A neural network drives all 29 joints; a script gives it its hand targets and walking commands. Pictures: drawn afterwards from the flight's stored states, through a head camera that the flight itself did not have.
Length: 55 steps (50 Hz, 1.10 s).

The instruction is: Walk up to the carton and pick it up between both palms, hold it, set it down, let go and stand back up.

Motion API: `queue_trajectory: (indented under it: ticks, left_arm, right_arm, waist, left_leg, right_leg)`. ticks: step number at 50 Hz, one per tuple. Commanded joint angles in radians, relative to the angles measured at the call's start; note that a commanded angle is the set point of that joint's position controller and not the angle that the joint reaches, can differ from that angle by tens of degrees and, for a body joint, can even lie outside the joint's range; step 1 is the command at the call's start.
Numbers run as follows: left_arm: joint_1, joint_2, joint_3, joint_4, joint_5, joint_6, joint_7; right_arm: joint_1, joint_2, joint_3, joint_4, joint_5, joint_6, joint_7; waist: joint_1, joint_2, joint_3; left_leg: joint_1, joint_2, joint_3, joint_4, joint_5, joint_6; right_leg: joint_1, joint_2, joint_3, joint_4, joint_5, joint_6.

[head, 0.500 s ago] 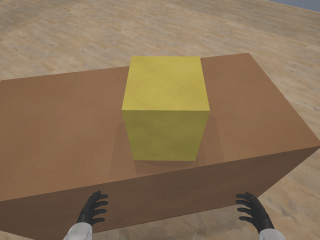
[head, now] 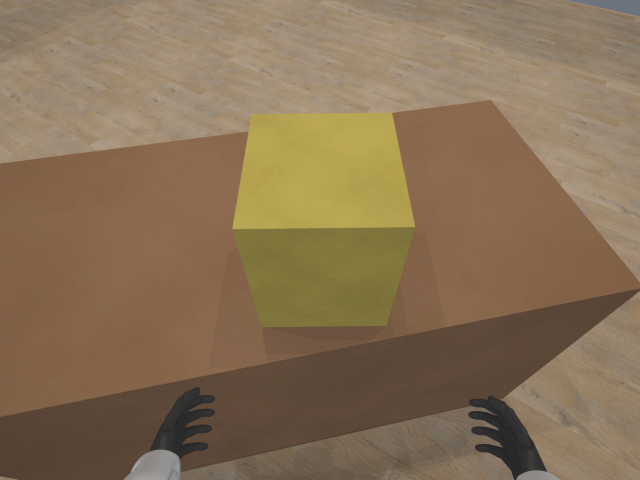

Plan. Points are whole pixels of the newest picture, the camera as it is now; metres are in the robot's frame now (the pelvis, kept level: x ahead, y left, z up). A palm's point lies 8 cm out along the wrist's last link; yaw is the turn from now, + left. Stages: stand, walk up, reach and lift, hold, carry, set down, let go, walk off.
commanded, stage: let go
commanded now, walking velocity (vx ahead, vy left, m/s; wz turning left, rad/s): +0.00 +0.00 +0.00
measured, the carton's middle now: (322, 226) +0.44 +0.03 +0.01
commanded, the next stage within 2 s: stand in 0.02 s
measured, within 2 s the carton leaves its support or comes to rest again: neither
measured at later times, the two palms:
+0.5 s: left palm out of the picture +0.01 +0.29 -0.12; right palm out of the picture +0.03 -0.27 -0.12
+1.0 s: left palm out of the picture -0.09 +0.29 -0.12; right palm out of the picture -0.04 -0.29 -0.12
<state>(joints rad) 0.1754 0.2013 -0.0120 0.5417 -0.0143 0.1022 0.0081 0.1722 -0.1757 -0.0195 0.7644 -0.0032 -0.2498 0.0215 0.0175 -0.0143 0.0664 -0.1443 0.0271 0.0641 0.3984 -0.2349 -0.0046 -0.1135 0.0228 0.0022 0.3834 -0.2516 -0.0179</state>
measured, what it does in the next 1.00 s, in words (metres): shifts its weight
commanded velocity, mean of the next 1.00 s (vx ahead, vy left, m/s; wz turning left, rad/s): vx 0.00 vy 0.00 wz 0.00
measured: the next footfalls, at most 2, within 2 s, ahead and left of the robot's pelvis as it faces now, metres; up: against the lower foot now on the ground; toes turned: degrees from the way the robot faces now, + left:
none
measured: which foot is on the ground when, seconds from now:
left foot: down 0.00-1.00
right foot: down 0.00-1.00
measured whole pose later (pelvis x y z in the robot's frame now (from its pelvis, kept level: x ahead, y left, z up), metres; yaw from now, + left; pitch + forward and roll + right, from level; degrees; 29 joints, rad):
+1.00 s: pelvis -0.08 +0.00 +0.00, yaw +5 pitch -4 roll +0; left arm 0.35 0.33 0.02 0.95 0.01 -0.03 0.00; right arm 0.32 -0.32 -0.06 0.99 -0.02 -0.01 0.01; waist 0.01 0.01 0.04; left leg -0.22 0.00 0.00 0.39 -0.10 0.01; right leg -0.17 -0.01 -0.06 0.42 -0.18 -0.01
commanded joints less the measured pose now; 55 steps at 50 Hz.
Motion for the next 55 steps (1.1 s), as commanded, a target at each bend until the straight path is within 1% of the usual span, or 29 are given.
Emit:
queue_trajectory:
  ticks: [1, 2, 6, 7, 9, 11, 15, 18, 20, 21, 23, 26, 28, 31, 33, 35, 39, 41, 43, 45, 46, 48, 49, 50, 51, 52, 53, 54, 55]
  left_arm:
    - [-0.084, 0.084, 0.029, -0.167, 0.039, -0.023, 0.016]
    - [0.090, 0.213, 0.101, 0.020, 0.074, -0.102, 0.000]
    - [0.055, 0.254, 0.111, 0.064, 0.040, -0.161, -0.001]
    - [0.069, 0.220, 0.103, 0.079, 0.048, -0.160, 0.004]
    - [-0.008, 0.213, 0.100, 0.091, 0.054, -0.156, 0.005]
    - [0.064, 0.208, 0.095, 0.119, 0.047, -0.161, 0.007]
    - [0.071, 0.218, 0.103, 0.171, 0.032, -0.146, 0.001]
    - [0.038, 0.259, 0.096, 0.201, 0.040, -0.155, 0.007]
    - [0.069, 0.220, 0.089, 0.229, 0.034, -0.158, 0.008]
    - [0.043, 0.256, 0.095, 0.242, 0.040, -0.160, 0.014]
    - [0.132, 0.251, 0.093, 0.278, 0.022, -0.151, 0.013]
    - [0.067, 0.272, 0.102, 0.283, 0.032, -0.152, 0.018]
    - [0.144, 0.276, 0.087, 0.319, 0.028, -0.151, 0.014]
    - [0.063, 0.289, 0.087, 0.314, 0.030, -0.140, 0.013]
    - [0.141, 0.271, 0.076, 0.323, 0.019, -0.146, 0.015]
    - [0.173, 0.257, 0.069, 0.341, 0.017, -0.148, 0.014]
    - [0.143, 0.316, 0.086, 0.337, 0.030, -0.148, 0.011]
    - [0.156, 0.326, 0.091, 0.345, 0.030, -0.144, 0.012]
    - [0.159, 0.292, 0.075, 0.331, 0.028, -0.134, 0.006]
    - [0.171, 0.270, 0.063, 0.342, 0.033, -0.144, 0.000]
    - [0.169, 0.326, 0.082, 0.338, 0.027, -0.146, -0.001]
    - [0.200, 0.288, 0.065, 0.353, 0.026, -0.159, 0.006]
    - [0.171, 0.284, 0.061, 0.346, 0.029, -0.165, 0.008]
    - [0.205, 0.267, 0.046, 0.348, 0.019, -0.162, 0.008]
    - [0.190, 0.347, 0.081, 0.338, 0.024, -0.160, 0.017]
    - [0.218, 0.342, 0.088, 0.354, 0.029, -0.146, 0.021]
    - [0.151, 0.403, 0.104, 0.310, 0.043, -0.134, 0.024]
    - [0.101, 0.410, 0.111, 0.299, 0.044, -0.130, 0.015]
    - [0.085, 0.349, 0.087, 0.307, 0.047, -0.126, 0.024]
  right_arm:
    - [-0.088, -0.144, -0.043, -0.113, -0.003, -0.040, 0.010]
    - [0.109, -0.228, -0.060, -0.030, -0.019, 0.093, -0.021]
    - [0.105, -0.247, -0.083, -0.037, -0.021, 0.164, -0.035]
    - [0.090, -0.264, -0.091, -0.042, -0.020, 0.168, -0.031]
    - [0.096, -0.234, -0.078, -0.035, -0.014, 0.176, -0.028]
    - [0.088, -0.264, -0.090, -0.009, -0.024, 0.187, -0.031]
    - [0.077, -0.271, -0.087, 0.031, -0.031, 0.207, -0.015]
    - [0.150, -0.306, -0.095, 0.057, -0.011, 0.205, -0.031]
    - [0.097, -0.286, -0.081, 0.053, -0.019, 0.195, -0.033]
    - [0.155, -0.286, -0.088, 0.078, -0.007, 0.191, -0.027]
    - [0.154, -0.304, -0.085, 0.095, -0.015, 0.191, -0.033]
    - [0.123, -0.290, -0.070, 0.106, -0.013, 0.203, -0.026]
    - [0.172, -0.290, -0.063, 0.140, -0.002, 0.208, -0.031]
    - [0.173, -0.323, -0.077, 0.132, -0.006, 0.212, -0.042]
    - [0.142, -0.343, -0.078, 0.112, -0.015, 0.216, -0.032]
    - [0.148, -0.304, -0.068, 0.137, -0.016, 0.211, -0.032]
    - [0.172, -0.333, -0.076, 0.146, -0.014, 0.222, -0.021]
    - [0.201, -0.330, -0.084, 0.149, -0.002, 0.228, -0.020]
    - [0.107, -0.380, -0.095, 0.127, -0.017, 0.220, -0.022]
    - [0.141, -0.359, -0.090, 0.143, -0.019, 0.231, -0.023]
    - [0.152, -0.317, -0.088, 0.143, -0.010, 0.227, -0.014]
    - [0.172, -0.332, -0.077, 0.171, -0.008, 0.216, -0.031]
    - [0.126, -0.288, -0.054, 0.155, -0.015, 0.214, -0.020]
    - [0.172, -0.307, -0.063, 0.155, -0.014, 0.219, -0.023]
    - [0.148, -0.301, -0.055, 0.143, -0.009, 0.219, -0.023]
    - [0.168, -0.321, -0.057, 0.175, -0.014, 0.232, -0.019]
    - [0.209, -0.324, -0.077, 0.159, -0.011, 0.243, -0.014]
    - [0.191, -0.329, -0.078, 0.170, -0.009, 0.249, -0.016]
    - [0.209, -0.249, -0.060, 0.167, -0.018, 0.255, -0.007]
  waist:
    - [0.002, 0.034, -0.186]
    - [-0.015, -0.008, -0.316]
    - [-0.025, 0.042, -0.295]
    - [-0.017, 0.064, -0.273]
    - [-0.031, -0.027, -0.194]
    - [-0.010, 0.031, -0.155]
    - [0.005, -0.022, 0.021]
    - [-0.049, 0.005, 0.008]
    - [-0.019, 0.067, 0.021]
    - [-0.050, 0.025, 0.036]
    - [-0.027, -0.036, 0.046]
    - [-0.024, 0.084, 0.093]
    - [-0.021, 0.090, 0.059]
    - [-0.046, 0.021, 0.141]
    - [-0.010, 0.044, 0.067]
    - [-0.007, -0.054, 0.019]
    - [-0.031, 0.101, 0.074]
    - [-0.025, 0.013, 0.132]
    - [-0.006, 0.101, 0.103]
    - [0.002, 0.068, 0.021]
    - [-0.013, -0.051, 0.037]
    - [-0.009, 0.030, -0.018]
    - [-0.014, -0.017, -0.013]
    - [-0.030, 0.019, -0.034]
    - [-0.011, 0.002, 0.033]
    - [-0.001, 0.030, -0.027]
    - [-0.039, -0.076, 0.100]
    - [-0.037, -0.110, 0.110]
    - [-0.061, -0.150, 0.129]
  left_leg:
    - [0.191, -0.009, 0.022, -0.015, 0.336, -0.027]
    - [0.090, 0.078, -0.079, 0.101, 0.563, 0.031]
    - [0.089, 0.073, -0.075, 0.113, 0.555, 0.046]
    - [0.078, 0.090, -0.082, 0.114, 0.538, 0.054]
    - [0.006, 0.103, -0.122, 0.095, 0.436, 0.042]
    - [-0.026, 0.081, -0.088, 0.094, 0.456, 0.061]
    - [-0.095, 0.068, -0.126, 0.031, 0.248, 0.055]
    - [-0.089, 0.094, -0.154, -0.019, 0.200, 0.044]
    - [-0.115, 0.091, -0.162, -0.008, 0.221, 0.045]
    - [-0.098, 0.096, -0.154, -0.032, 0.247, 0.038]
    - [-0.059, 0.083, -0.171, -0.044, 0.179, 0.049]
    - [-0.108, 0.074, -0.158, -0.076, 0.134, 0.034]
    - [-0.108, 0.082, -0.195, -0.122, 0.006, 0.041]
    - [-0.143, 0.086, -0.200, -0.148, -0.047, 0.023]
    - [-0.192, 0.096, -0.237, -0.165, -0.172, 0.038]
    - [-0.124, 0.097, -0.243, -0.149, -0.151, 0.044]
    - [-0.166, 0.088, -0.225, -0.191, -0.268, 0.026]
    - [-0.199, 0.087, -0.244, -0.187, -0.305, 0.023]
    - [-0.211, 0.102, -0.251, -0.202, -0.371, 0.025]
    - [-0.220, 0.088, -0.235, -0.191, -0.324, 0.024]
    - [-0.144, 0.060, -0.201, -0.139, -0.214, 0.019]
    - [-0.034, 0.074, -0.184, -0.109, -0.030, 0.030]
    - [-0.054, 0.087, -0.186, -0.090, 0.034, 0.031]
    - [-0.034, 0.081, -0.182, -0.083, 0.021, 0.035]
    - [-0.108, 0.077, -0.195, -0.095, -0.027, 0.033]
    - [-0.122, 0.078, -0.194, -0.102, -0.250, 0.022]
    - [-0.153, 0.040, -0.145, 0.008, -0.307, 0.020]
    - [-0.074, -0.010, -0.104, 0.216, -0.242, 0.014]
    - [-0.017, 0.001, -0.089, 0.317, -0.210, 0.025]
  right_leg:
    - [-0.094, -0.015, -0.035, -0.076, 0.313, 0.025]
    - [0.029, -0.067, 0.004, 0.057, 0.346, 0.016]
    - [0.022, -0.111, 0.034, 0.073, 0.486, 0.023]
    - [0.028, -0.105, 0.032, 0.061, 0.440, 0.017]
    - [0.007, -0.112, 0.012, 0.039, 0.351, 0.008]
    - [0.014, -0.104, 0.003, 0.073, 0.409, -0.002]
    - [-0.055, -0.116, 0.016, -0.003, 0.215, 0.019]
    - [-0.021, -0.141, 0.036, -0.032, 0.188, 0.008]
    - [0.008, -0.146, 0.037, -0.035, 0.160, 0.013]
    - [0.006, -0.144, 0.030, -0.052, 0.187, 0.017]
    - [-0.032, -0.134, 0.019, -0.062, 0.119, 0.018]
    - [-0.043, -0.140, 0.035, -0.082, 0.064, 0.013]
    - [-0.004, -0.133, 0.033, -0.097, -0.017, 0.011]
    - [-0.072, -0.139, 0.042, -0.115, -0.081, -0.001]
    - [0.015, -0.123, 0.028, -0.101, -0.103, 0.011]
    - [-0.003, -0.115, 0.011, -0.090, -0.127, 0.017]
    - [-0.100, -0.115, 0.025, -0.078, -0.217, 0.005]
    - [-0.154, -0.116, 0.044, -0.089, -0.316, -0.008]
    - [-0.139, -0.116, 0.032, -0.073, -0.266, -0.009]
    - [-0.064, -0.108, 0.042, -0.080, -0.256, -0.023]
    - [-0.148, -0.121, 0.071, -0.110, -0.338, -0.030]
    - [-0.139, -0.130, 0.069, -0.089, -0.141, -0.027]
    - [-0.097, -0.140, 0.047, -0.085, -0.076, -0.020]
    - [-0.112, -0.145, 0.063, -0.096, -0.098, -0.020]
    - [-0.119, -0.154, 0.090, -0.113, -0.155, -0.025]
    - [-0.122, -0.150, 0.102, -0.172, -0.406, -0.033]
    - [-0.258, -0.188, 0.156, -0.232, -0.620, -0.058]
    - [-0.395, -0.260, 0.240, -0.282, -0.649, -0.107]
    - [-0.475, -0.262, 0.207, -0.308, -0.605, -0.137]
